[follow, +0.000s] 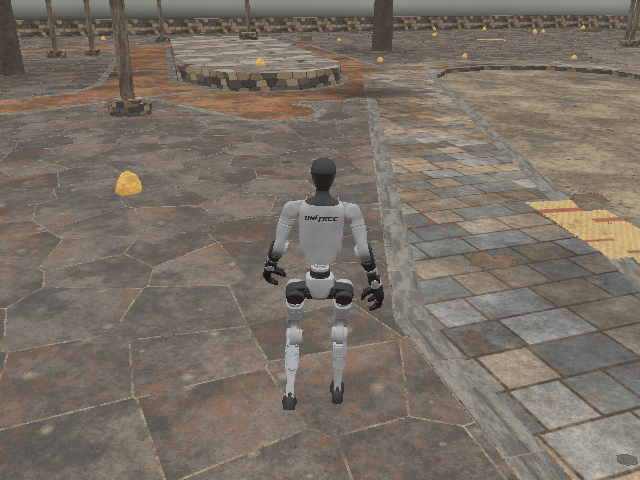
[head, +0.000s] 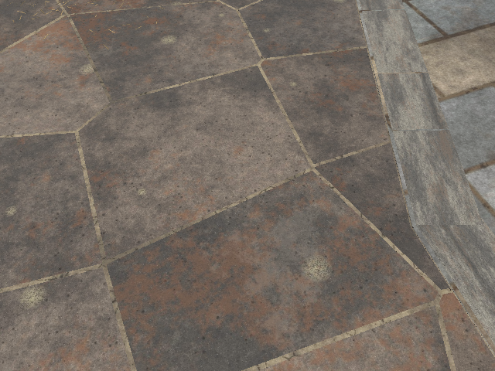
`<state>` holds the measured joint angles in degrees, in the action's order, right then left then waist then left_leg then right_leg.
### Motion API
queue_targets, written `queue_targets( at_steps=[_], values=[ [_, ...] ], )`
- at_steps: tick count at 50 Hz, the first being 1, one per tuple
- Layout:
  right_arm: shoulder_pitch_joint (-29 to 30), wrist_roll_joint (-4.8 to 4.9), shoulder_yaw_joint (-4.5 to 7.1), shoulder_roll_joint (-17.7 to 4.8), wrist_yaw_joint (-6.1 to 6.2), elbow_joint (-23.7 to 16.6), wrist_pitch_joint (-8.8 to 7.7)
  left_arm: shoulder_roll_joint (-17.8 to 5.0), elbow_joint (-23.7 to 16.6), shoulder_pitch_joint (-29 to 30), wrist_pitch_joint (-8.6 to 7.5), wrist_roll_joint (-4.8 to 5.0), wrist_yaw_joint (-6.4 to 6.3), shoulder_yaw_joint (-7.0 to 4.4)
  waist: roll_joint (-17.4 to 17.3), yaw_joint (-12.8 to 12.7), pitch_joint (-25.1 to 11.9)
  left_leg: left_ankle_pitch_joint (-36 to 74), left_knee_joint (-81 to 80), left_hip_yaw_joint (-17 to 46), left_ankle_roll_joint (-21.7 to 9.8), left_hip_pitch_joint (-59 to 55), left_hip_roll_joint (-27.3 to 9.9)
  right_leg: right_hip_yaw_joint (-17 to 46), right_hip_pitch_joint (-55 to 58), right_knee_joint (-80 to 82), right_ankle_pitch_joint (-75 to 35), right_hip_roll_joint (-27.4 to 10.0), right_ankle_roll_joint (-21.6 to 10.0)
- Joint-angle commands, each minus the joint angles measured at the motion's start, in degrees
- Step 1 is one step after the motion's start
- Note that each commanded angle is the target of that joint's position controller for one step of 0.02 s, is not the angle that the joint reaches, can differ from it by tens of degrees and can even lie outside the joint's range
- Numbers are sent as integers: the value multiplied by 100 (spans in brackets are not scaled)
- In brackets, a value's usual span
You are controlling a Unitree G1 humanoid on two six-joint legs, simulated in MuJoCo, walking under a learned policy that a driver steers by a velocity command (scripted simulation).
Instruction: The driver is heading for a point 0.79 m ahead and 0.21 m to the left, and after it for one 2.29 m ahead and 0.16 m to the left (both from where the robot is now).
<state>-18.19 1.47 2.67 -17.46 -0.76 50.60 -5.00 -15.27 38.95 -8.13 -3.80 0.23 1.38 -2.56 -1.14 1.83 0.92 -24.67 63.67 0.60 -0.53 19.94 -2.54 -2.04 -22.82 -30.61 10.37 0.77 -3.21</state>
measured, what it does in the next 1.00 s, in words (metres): walks ahead: left foot, then right foot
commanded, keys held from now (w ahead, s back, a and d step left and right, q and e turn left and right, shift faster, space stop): w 0.70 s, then w+q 0.30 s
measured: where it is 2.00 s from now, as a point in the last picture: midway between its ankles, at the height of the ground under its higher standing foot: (231, 247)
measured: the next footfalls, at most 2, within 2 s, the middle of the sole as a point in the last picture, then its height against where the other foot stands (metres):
left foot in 0.42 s outside the picture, level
right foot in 0.92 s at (294, 293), level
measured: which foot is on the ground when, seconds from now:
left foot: up 0.00-0.40, down 0.42-0.94, up 0.96-1.00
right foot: down 0.00-0.44, up 0.46-0.90, down 0.92-1.00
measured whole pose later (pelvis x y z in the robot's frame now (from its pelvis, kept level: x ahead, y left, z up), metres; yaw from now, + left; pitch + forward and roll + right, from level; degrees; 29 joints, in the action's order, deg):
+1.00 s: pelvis +0.55 +0.00 +0.00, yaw +7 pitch +2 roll +0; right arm -21.2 1.7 3.2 -17.1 0.3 51.4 -3.2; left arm -14.6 42.3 -4.3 -5.9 -0.2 1.1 -2.5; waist -1.4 2.9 1.4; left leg -27.7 56.6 4.2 -1.2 15.3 0.1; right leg -2.1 -25.3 -31.9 9.3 -1.2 -1.0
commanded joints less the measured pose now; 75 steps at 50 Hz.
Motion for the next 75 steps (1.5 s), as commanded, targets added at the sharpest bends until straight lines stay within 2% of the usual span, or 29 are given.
queue_targets(
  at_steps=[1,5,15,18,20,21,22,23,24,25,27,31,41,44,46,47,48,49,51,53,57,64,69,70,71,72,73,74,75],
  values=[
    [350,-69,154,-631,13,-554,-101,-632,-93,-592,-60,-61,3,-189,660,-276,-374,635,249,296,-47,2031,-580,2072,1864,1753,-330,-1502,-1093],
    [437,-128,94,-332,41,-578,96,-779,73,-574,-197,-30,-16,-253,512,-55,-157,1341,-502,251,141,1835,-612,1382,1261,2227,-1087,-1379,-1180],
    [2181,-60,-22,-207,-178,-1104,-27,-1062,696,-1487,-57,81,-145,-328,410,-623,299,2875,-3213,33,1,1754,-206,705,2126,2059,-1122,-1408,-815],
    [2073,-67,21,-357,-242,-1148,-64,-1135,818,-1499,37,96,-185,-360,545,-457,189,2236,-3472,-43,-227,1460,-74,761,2632,1617,-1896,-1583,-661],
    [1060,-100,190,-654,-200,-864,-77,-1136,817,-1337,103,86,-214,-341,578,113,-446,2133,-3670,-378,-480,-53,272,472,2562,413,-3568,-1270,-443],
    [84,-139,323,-992,-143,-623,-68,-940,736,-1362,107,17,-240,-247,368,489,-1201,2437,-3374,76,-755,-1683,-190,240,1754,-918,-3008,-990,-249],
    [-559,-218,470,-1582,-100,-527,-21,-346,580,-2016,-5,-19,-189,-57,-923,356,-2113,1664,-3533,2632,-1689,-4046,-1684,-18,-638,-3251,-658,-112,217],
    [-698,-105,362,-1185,-113,-470,10,-459,666,-1875,-139,21,-162,-58,-1309,481,-2469,966,-4426,4165,-1936,-4404,-2001,755,-1582,-4159,2265,232,252],
    [-332,-64,263,-919,-98,-511,15,-926,535,-1369,-219,178,-117,-189,-905,483,-1567,518,-4561,3438,-1628,-3781,-1816,902,-2174,-4552,2069,-133,177],
    [47,-86,221,-765,-78,-592,25,-924,422,-963,-250,212,-118,-178,-531,353,-976,692,-4668,2700,-1433,-2946,-1602,701,-2208,-4361,1552,-442,122],
    [586,-198,120,-434,-98,-658,-7,-829,409,-804,-174,73,-165,-217,-364,-32,-333,1466,-5059,1816,-1273,-1522,-1198,633,-1640,-3633,856,-822,148],
    [628,-173,171,-571,-79,-546,-110,-508,422,-864,24,13,-199,-161,-359,-285,-145,2280,-5577,1094,-1409,-808,-1053,555,-1321,-2926,271,-942,347],
    [-289,4,270,-875,90,-128,90,-417,-78,950,-172,59,8,-74,-226,243,255,2268,-5279,732,-1088,-1448,-984,415,-1039,9,-1372,-489,428],
    [-208,7,320,-943,136,-113,172,-671,-11,609,-251,62,39,-165,-400,-70,89,2484,-4737,1032,-916,-1678,-1130,422,-368,329,-825,-376,267],
    [-164,-63,199,-600,131,-178,184,-1113,340,-761,-284,-18,-42,-383,-199,-727,-855,2956,-3015,683,-597,-1087,-568,505,1784,308,-773,-577,-88],
    [-545,-144,42,-67,117,-369,123,-1638,410,-1520,-256,-134,-94,-512,895,-795,-1840,1314,-908,184,-217,686,151,2189,3943,220,-473,-1953,-672],
    [-803,-21,-2,5,108,-423,32,-1553,502,-1740,-189,-87,-74,-495,2068,-738,-2356,-970,411,401,-87,1933,496,4179,4537,1077,722,-2596,-1174],
    [-466,109,167,-613,105,-417,9,-1082,448,-1451,-181,-46,-77,-356,1329,-802,-1600,-714,990,727,-119,2419,149,3744,3948,1295,1392,-2408,-961],
    [109,78,217,-629,121,-552,57,-697,420,-745,-187,-45,-87,-230,742,-567,-590,209,798,518,-128,2337,-286,2361,2535,1595,830,-2002,-689],
    [26,40,255,-449,113,-553,202,-503,454,-317,-237,-95,-83,-189,910,-261,-217,697,402,552,-84,1809,-538,1505,1671,1967,171,-1722,-602],
    [258,3,241,-201,103,-749,388,-663,623,-269,-321,-114,-133,-281,563,-142,25,1336,-120,542,48,1964,-603,555,1449,2313,-807,-1713,-735],
    [1390,-95,151,-16,-145,-1207,323,-980,799,-444,-143,-50,-278,-382,364,-462,365,2677,-2324,-165,-1,1580,-336,-780,1764,2065,-2290,-1530,-520],
    [736,-115,389,-490,-254,-1303,402,-1294,777,-293,90,223,-348,-501,656,52,-233,1813,-2900,-595,-421,453,266,-971,2400,329,-4472,-1624,-187],
    [19,-113,540,-755,-207,-1117,398,-1205,746,-216,121,246,-340,-473,457,437,-594,2305,-3383,-642,-604,-510,515,-1085,2169,-715,-4215,-1385,16],
    [-422,-121,696,-1224,-58,-1046,430,-994,725,-504,92,72,-306,-399,-278,576,-948,4283,-3570,155,-870,-1825,59,-1145,1097,-2282,-2344,-1024,427],
    [-111,-183,705,-1743,48,-1198,466,-283,567,-1063,38,-324,-228,-190,-1706,-196,-1419,7023,-2975,2238,-1771,-3367,-1286,-789,-927,-4375,3053,-56,825],
    [-83,-234,623,-1566,-56,-1498,393,-651,586,-1212,-34,-122,-166,-185,-1051,77,-2793,5662,-3665,3776,-2528,-3714,-1967,570,-1272,-5222,3291,128,800],
    [185,-203,518,-1152,-100,-1557,353,-948,539,-616,-26,136,-160,-265,-321,224,-2265,4834,-3971,3066,-2232,-3224,-1743,702,-1526,-5186,2684,-162,668],
    [525,-108,415,-818,-79,-1504,332,-885,517,-386,12,141,-211,-245,-56,80,-1532,4202,-4067,2401,-1889,-2460,-1494,553,-1712,-4741,2140,-416,598]
  ],
)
